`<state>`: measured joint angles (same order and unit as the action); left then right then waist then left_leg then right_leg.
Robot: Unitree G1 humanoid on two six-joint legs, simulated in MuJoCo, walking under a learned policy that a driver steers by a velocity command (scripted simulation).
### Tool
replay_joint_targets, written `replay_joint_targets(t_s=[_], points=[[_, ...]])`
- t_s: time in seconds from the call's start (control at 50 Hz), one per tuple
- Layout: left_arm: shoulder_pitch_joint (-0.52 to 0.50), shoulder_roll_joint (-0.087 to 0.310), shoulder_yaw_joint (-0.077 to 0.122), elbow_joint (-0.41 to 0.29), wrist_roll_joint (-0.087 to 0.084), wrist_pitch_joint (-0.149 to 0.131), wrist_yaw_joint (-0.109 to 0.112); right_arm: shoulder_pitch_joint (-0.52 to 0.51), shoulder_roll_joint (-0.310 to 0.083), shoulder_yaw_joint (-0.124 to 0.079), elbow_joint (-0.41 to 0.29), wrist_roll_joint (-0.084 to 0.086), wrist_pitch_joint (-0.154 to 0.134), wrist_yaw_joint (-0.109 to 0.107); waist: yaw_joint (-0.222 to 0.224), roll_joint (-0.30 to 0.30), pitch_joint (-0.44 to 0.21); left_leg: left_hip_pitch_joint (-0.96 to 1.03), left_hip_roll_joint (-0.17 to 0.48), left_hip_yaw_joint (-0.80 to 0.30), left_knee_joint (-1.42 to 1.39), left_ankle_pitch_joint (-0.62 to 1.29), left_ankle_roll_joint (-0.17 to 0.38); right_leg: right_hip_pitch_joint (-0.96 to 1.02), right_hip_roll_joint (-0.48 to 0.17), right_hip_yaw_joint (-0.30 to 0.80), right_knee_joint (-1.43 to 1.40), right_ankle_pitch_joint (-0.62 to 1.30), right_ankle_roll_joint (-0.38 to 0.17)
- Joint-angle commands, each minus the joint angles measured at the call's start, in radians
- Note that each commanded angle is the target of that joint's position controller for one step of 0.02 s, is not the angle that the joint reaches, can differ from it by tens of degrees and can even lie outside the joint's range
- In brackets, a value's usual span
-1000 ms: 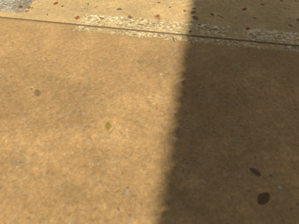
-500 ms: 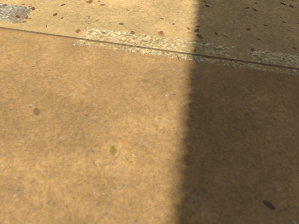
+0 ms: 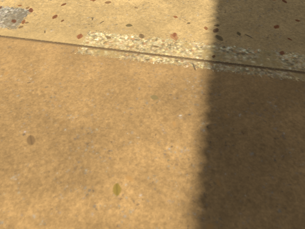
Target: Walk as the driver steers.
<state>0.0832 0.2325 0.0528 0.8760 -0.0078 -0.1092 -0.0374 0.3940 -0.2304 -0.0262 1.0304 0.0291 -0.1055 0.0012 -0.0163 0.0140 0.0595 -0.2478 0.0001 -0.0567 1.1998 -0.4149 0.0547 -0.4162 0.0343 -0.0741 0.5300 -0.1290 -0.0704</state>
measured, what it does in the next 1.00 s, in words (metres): walks ahead: left foot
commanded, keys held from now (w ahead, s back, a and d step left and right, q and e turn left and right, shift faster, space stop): w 0.76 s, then w+e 0.24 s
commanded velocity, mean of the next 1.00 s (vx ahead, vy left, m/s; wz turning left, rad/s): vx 0.50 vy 0.00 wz -0.06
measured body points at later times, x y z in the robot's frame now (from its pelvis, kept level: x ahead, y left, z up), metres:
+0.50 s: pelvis +0.28 +0.06 +0.00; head +0.32 +0.08 +0.45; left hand +0.25 +0.33 -0.15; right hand +0.47 -0.18 -0.10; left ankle +0.39 +0.16 -0.73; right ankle +0.11 -0.08 -0.68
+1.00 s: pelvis +0.54 +0.05 +0.00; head +0.57 +0.04 +0.45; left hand +0.75 +0.26 -0.11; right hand +0.49 -0.22 -0.14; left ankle +0.39 +0.16 -0.73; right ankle +0.70 -0.08 -0.70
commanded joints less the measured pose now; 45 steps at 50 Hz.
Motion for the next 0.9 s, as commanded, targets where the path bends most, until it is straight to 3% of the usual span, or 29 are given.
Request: replay_joint_targets(t_s=[0.02,0.06,0.1,0.18,0.26,0.34,0.4,0.42,0.44,0.46,0.48,0.5,0.52,0.54,0.56,0.6,0.64,0.68,0.74,0.82,0.9], points=[[0.082,0.059,0.004,0.003,0.013,-0.016,-0.009,-0.031,-0.108,-0.034,-0.091,0.002,-0.024,-0.011,0.019,-0.029,-0.105,-0.342,0.128,-0.039,0.101,0.122,0.023,0.302,-0.287,0.367,-0.336,0.053,-0.175],[0.093,0.057,0.000,0.030,0.013,-0.019,-0.011,0.018,-0.057,-0.033,-0.085,-0.006,0.006,-0.016,-0.017,-0.064,-0.076,-0.270,0.150,-0.030,0.034,0.144,0.013,0.196,-0.247,0.285,-0.389,0.077,-0.176],[0.128,0.090,0.004,0.056,0.013,-0.023,-0.001,-0.022,-0.058,-0.037,-0.109,-0.010,0.021,-0.021,-0.025,-0.069,-0.032,-0.307,0.163,-0.014,-0.038,0.178,-0.009,0.151,-0.239,0.234,-0.424,0.116,-0.188],[0.206,0.133,0.011,0.080,0.010,-0.011,0.030,-0.200,-0.072,-0.043,-0.176,-0.024,0.019,-0.020,0.017,-0.051,0.001,-0.446,0.173,0.000,-0.284,0.383,-0.047,0.222,-0.233,0.196,-0.444,0.133,-0.177],[0.277,0.155,0.014,0.099,-0.004,0.000,0.040,-0.346,-0.052,-0.032,-0.214,-0.016,0.010,-0.005,0.069,-0.058,0.013,-0.404,0.123,0.048,-0.527,0.514,-0.052,0.281,-0.215,0.143,-0.436,0.115,-0.141],[0.335,0.164,0.019,0.130,-0.012,0.016,0.043,-0.440,-0.061,-0.027,-0.256,-0.006,0.003,0.019,0.094,-0.069,0.035,-0.420,0.104,0.045,-0.635,0.454,-0.033,0.409,-0.270,0.152,-0.377,0.103,-0.130],[0.312,0.182,0.029,0.133,-0.014,0.030,0.047,-0.397,-0.096,-0.038,-0.262,-0.005,-0.007,0.033,0.048,-0.089,0.006,-0.326,0.076,0.058,-0.683,0.348,0.007,0.468,-0.304,0.163,-0.291,0.215,-0.104],[0.285,0.186,0.030,0.127,-0.013,0.036,0.047,-0.316,-0.121,-0.052,-0.242,-0.006,-0.010,0.033,-0.004,-0.093,-0.041,-0.207,0.045,0.086,-0.702,0.332,0.027,0.461,-0.283,0.139,-0.195,0.372,-0.086],[0.275,0.162,0.021,0.121,-0.006,0.041,0.046,-0.148,-0.167,-0.078,-0.189,-0.008,-0.010,0.027,-0.077,-0.073,-0.141,0.010,0.016,0.107,-0.707,0.339,0.055,0.411,-0.225,0.095,0.004,0.484,-0.060],[0.288,0.121,0.000,0.095,0.014,0.041,0.046,0.043,-0.252,-0.102,-0.151,-0.020,-0.009,0.018,-0.132,0.055,-0.300,0.317,0.196,-0.102,-0.697,0.348,0.121,0.211,-0.155,0.036,0.340,0.258,-0.020],[0.411,-0.024,-0.039,0.092,0.007,0.016,0.034,0.094,-0.322,-0.113,-0.129,-0.030,-0.006,0.026,-0.060,0.333,-0.405,0.628,0.399,-0.586,-0.836,0.184,0.282,-0.191,0.038,0.057,0.667,-0.379,0.037],[0.363,0.089,-0.017,0.105,-0.020,-0.009,0.030,0.076,-0.213,-0.085,-0.138,-0.025,-0.010,0.030,-0.086,0.222,-0.391,0.607,0.388,-0.664,-0.906,0.082,0.261,-0.304,-0.011,0.197,0.797,-0.437,0.017],[0.265,0.150,-0.002,0.075,-0.040,-0.022,0.027,-0.018,-0.166,-0.070,-0.158,-0.022,-0.014,0.028,-0.072,0.157,-0.254,0.481,0.358,-0.510,-0.910,0.136,0.211,-0.360,-0.063,0.183,0.812,-0.349,-0.005],[0.213,0.149,0.000,0.065,-0.035,-0.024,0.034,-0.108,-0.142,-0.059,-0.179,-0.025,-0.013,0.028,-0.040,0.067,-0.189,0.340,0.321,-0.383,-0.931,0.248,0.187,-0.318,-0.118,0.158,0.771,-0.250,-0.005],[0.187,0.142,0.007,0.063,-0.019,-0.017,0.040,-0.160,-0.114,-0.050,-0.186,-0.031,-0.013,0.032,-0.014,0.037,-0.134,0.221,0.281,-0.291,-0.961,0.334,0.173,-0.274,-0.150,0.150,0.704,-0.190,0.000],[0.222,0.102,0.009,0.072,-0.012,0.010,0.042,-0.164,-0.086,-0.042,-0.172,-0.039,-0.016,0.036,0.029,0.063,-0.114,0.123,0.237,-0.197,-1.018,0.396,0.163,-0.179,-0.179,0.150,0.628,-0.132,0.006],[0.218,0.082,0.010,0.071,-0.009,0.028,0.045,-0.127,-0.111,-0.047,-0.151,-0.035,-0.019,0.029,0.040,0.052,-0.085,0.096,0.227,-0.142,-1.050,0.457,0.178,-0.193,-0.183,0.137,0.571,-0.097,0.020],[0.145,0.086,0.014,0.046,-0.001,0.034,0.047,-0.093,-0.136,-0.054,-0.136,-0.035,-0.017,0.017,0.029,0.034,-0.054,0.114,0.231,-0.116,-1.074,0.482,0.182,-0.269,-0.188,0.136,0.480,-0.015,0.037],[0.047,0.079,0.017,0.016,0.003,0.032,0.043,-0.051,-0.136,-0.052,-0.119,-0.032,-0.006,0.002,0.007,0.039,-0.030,0.146,0.214,-0.070,-1.091,0.469,0.163,-0.322,-0.180,0.128,0.325,0.127,0.053],[-0.061,0.059,0.008,-0.011,-0.008,0.026,0.029,-0.009,-0.148,-0.054,-0.096,-0.030,-0.003,-0.009,-0.029,0.048,0.000,0.181,0.200,0.016,-1.111,0.435,0.131,-0.293,-0.148,0.092,0.147,0.258,0.046],[-0.148,0.053,0.000,-0.052,-0.018,0.025,0.008,0.037,-0.144,-0.058,-0.060,-0.032,0.008,-0.013,-0.058,0.038,0.037,0.311,0.244,0.075,-1.083,0.479,0.121,-0.335,-0.126,0.091,0.075,0.214,0.018]])
Velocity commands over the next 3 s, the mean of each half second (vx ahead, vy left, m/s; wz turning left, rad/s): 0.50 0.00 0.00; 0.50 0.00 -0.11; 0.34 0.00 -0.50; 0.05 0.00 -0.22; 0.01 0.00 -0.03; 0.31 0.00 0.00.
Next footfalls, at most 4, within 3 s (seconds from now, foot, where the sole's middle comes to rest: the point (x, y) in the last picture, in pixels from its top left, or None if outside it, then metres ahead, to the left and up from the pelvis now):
0.46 left None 0.43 0.16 -0.76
1.06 right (174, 167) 0.74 -0.08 -0.76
1.52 left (151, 125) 0.99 0.03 -0.76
1.86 right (189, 154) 0.81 -0.15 -0.76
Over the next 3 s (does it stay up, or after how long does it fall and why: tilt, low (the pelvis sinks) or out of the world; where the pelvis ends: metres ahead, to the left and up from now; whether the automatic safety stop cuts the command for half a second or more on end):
stays up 1.01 -0.07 0.02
